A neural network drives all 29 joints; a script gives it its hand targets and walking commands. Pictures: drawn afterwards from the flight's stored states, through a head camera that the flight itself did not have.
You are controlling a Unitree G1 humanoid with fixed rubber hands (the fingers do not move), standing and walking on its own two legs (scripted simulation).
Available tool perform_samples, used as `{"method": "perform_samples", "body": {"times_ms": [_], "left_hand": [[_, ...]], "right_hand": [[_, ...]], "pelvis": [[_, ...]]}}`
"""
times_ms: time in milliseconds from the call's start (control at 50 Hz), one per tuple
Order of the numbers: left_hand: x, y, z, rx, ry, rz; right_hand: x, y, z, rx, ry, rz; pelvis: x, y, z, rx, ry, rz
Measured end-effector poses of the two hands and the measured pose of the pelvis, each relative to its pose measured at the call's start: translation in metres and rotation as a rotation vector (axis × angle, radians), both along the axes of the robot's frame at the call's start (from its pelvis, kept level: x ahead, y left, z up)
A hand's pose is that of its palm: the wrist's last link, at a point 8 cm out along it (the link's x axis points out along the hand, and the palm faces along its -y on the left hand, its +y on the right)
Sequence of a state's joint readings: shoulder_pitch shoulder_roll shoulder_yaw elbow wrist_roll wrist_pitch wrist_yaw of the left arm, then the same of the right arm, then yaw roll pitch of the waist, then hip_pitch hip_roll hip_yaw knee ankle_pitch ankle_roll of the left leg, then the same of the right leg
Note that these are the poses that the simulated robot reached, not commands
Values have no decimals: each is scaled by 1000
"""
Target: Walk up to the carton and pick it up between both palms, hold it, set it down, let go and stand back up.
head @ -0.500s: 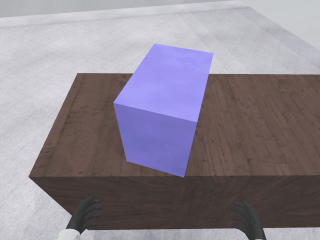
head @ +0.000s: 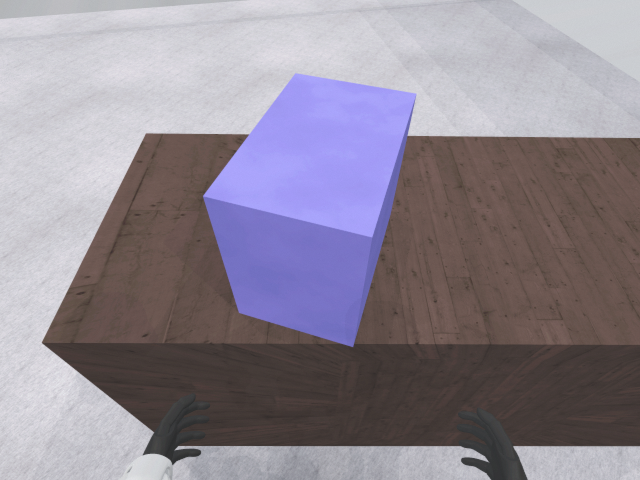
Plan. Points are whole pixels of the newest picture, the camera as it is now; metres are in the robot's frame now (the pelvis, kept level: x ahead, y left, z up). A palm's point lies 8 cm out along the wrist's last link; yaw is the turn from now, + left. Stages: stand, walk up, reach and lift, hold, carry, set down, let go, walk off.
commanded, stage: let go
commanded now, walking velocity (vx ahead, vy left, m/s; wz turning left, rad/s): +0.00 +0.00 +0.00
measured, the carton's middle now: (323, 208) +0.48 +0.04 +0.04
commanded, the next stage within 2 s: stand in 0.20 s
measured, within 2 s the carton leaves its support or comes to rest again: neither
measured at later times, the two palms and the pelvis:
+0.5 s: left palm out of the picture +0.10 +0.30 -0.10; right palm out of the picture +0.11 -0.29 -0.12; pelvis +0.02 +0.00 +0.00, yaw +1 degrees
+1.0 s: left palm out of the picture +0.09 +0.30 -0.11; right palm out of the picture +0.08 -0.27 -0.12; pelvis +0.01 +0.02 +0.00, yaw -1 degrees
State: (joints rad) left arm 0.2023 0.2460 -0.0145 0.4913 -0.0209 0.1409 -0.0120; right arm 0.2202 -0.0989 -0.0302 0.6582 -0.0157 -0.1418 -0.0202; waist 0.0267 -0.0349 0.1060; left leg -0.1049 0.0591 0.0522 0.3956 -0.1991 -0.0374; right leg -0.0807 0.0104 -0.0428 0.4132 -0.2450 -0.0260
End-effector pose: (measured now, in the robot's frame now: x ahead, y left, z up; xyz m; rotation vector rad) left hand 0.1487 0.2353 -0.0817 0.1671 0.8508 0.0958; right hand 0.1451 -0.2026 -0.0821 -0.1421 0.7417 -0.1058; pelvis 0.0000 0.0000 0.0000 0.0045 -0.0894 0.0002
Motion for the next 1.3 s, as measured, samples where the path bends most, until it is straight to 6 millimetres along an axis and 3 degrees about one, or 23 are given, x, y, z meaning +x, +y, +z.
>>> {"method": "perform_samples", "body": {"times_ms": [240, 400, 520, 680, 920, 1300], "left_hand": [[0, -8, -8, 17, 9, -2], [-26, 36, -19, 118, 108, 32], [-49, 64, -21, 171, 221, 71], [-64, 72, -25, 183, 312, 73], [-59, 67, -27, 160, 306, 51], [-73, 79, -31, 158, 335, 42]], "right_hand": [[7, -19, -9, -38, 52, 58], [-19, -71, -31, -129, 287, 2], [-44, -89, -37, -157, 407, -40], [-61, -83, -43, -138, 483, -65], [-66, -64, -44, -105, 477, -79], [-90, -62, -39, -120, 496, -120]], "pelvis": [[7, -6, -2, -2, 31, 7], [16, -2, -5, -6, 60, 11], [21, 2, -3, -4, 54, 8], [23, 8, 1, -1, 42, 1], [17, 16, 4, -2, 36, -8], [4, 27, 5, -4, 34, -21]]}}
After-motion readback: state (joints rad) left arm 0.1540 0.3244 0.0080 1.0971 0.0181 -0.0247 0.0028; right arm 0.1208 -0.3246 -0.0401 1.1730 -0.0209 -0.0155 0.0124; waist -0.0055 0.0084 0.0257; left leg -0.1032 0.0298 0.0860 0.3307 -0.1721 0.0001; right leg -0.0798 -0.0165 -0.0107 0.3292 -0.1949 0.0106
